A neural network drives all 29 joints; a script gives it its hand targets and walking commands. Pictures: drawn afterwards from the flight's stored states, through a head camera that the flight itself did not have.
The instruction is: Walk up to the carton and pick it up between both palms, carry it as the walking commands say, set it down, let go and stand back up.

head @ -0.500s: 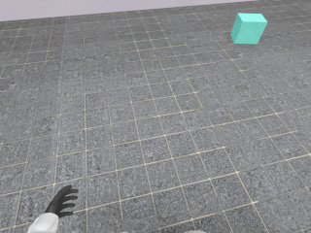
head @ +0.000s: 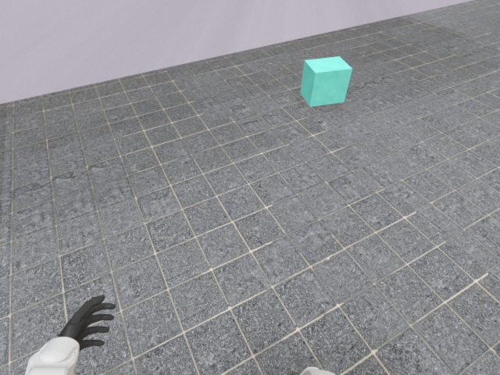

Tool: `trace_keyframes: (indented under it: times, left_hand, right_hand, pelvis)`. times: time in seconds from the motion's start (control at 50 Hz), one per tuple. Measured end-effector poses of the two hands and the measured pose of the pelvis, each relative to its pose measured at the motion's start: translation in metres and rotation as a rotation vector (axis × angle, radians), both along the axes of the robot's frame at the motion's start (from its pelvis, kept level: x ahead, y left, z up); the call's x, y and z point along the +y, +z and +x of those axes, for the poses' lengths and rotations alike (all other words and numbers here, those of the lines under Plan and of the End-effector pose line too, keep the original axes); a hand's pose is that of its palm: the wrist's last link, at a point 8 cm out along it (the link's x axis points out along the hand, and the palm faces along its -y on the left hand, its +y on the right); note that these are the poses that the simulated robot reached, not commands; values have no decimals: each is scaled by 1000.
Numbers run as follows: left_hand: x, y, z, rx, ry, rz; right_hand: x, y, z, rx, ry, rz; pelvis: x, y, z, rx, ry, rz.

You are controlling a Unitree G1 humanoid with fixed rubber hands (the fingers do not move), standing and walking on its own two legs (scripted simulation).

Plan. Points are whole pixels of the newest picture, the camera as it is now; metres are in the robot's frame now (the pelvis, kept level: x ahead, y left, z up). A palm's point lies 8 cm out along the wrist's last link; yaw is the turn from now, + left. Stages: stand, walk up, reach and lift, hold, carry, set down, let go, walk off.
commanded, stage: walk up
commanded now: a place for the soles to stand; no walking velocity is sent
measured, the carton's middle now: (324, 81) +2.16 -0.68 -0.63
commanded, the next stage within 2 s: none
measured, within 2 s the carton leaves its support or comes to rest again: neither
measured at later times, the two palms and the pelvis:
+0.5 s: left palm (111, 281) +0.36 +0.31 -0.13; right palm (411, 219) +0.43 -0.36 -0.06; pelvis +0.31 -0.02 -0.01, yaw -5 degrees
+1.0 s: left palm (182, 143) +0.74 +0.18 -0.06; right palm (418, 175) +0.60 -0.47 -0.09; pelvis +0.58 -0.13 +0.00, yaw -6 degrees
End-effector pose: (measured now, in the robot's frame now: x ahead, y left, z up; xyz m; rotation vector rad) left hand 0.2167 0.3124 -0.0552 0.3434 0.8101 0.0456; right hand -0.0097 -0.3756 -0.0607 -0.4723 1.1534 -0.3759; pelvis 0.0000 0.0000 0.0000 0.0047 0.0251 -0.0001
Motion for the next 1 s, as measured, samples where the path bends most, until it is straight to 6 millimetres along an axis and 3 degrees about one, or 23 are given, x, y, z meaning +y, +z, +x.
trace_keyframes:
  times: [0.04, 0.08, 0.12, 0.18, 0.32, 0.38, 0.44, 0.52, 0.64, 0.74, 0.82, 0.86, 0.9, 1.0]
  left_hand:
    - [-15, -1, 43, -55, -6, 16]
    - [-27, -5, 65, -68, 2, 24]
    - [-33, -11, 69, -27, 36, 19]
    - [-36, -21, 59, 74, 84, 20]
    - [-13, -44, 44, 250, 213, 20]
    - [1, -59, 59, 295, 258, 23]
    - [6, -75, 91, 340, 245, 28]
    - [-7, -73, 164, 350, 139, 27]
    - [-36, -41, 307, 217, 5, 14]
    - [-69, -9, 419, 107, -64, 35]
    - [-100, 3, 499, 9, -85, 72]
    - [-115, 5, 525, -44, -75, 88]
    - [-126, 4, 534, -50, -51, 85]
    - [-134, -6, 523, 61, 37, 78]
  right_hand:
    - [-11, -15, 19, 39, -34, 9]
    - [-10, -23, 50, 48, -39, 39]
    - [-3, -26, 92, 17, -1, 77]
    - [10, -24, 162, -48, 69, 124]
    - [25, -15, 309, -84, 209, 141]
    - [29, -14, 370, -108, 243, 112]
    - [26, -11, 417, -185, 235, 66]
    - [14, 4, 437, -252, 149, 33]
    - [-18, 13, 426, -176, 21, 11]
    - [-50, 3, 424, -98, -87, 27]
    - [-81, -20, 449, -47, -137, 50]
    - [-91, -33, 472, -16, -137, 69]
    - [-93, -37, 505, -12, -112, 95]
    - [-91, -33, 607, -65, -3, 155]
  pelvis:
    - [-12, -10, 31, -1, -7, -10]
    - [-21, -11, 54, -8, -23, -14]
    - [-25, -6, 76, -24, -17, -24]
    - [-28, 3, 111, -30, -22, -37]
    - [-27, 3, 200, -23, -9, -62]
    - [-21, -7, 245, -24, -7, -64]
    - [-15, -18, 282, -30, -36, -27]
    - [-17, -12, 321, -37, -97, 6]
    - [-30, 4, 380, -39, -140, 8]
    - [-55, 7, 439, -34, -149, 9]
    - [-89, -5, 492, -22, -141, 24]
    - [-103, -11, 511, -19, -146, 5]
    - [-112, -8, 529, -23, -133, -9]
    - [-126, 4, 578, -29, -113, -31]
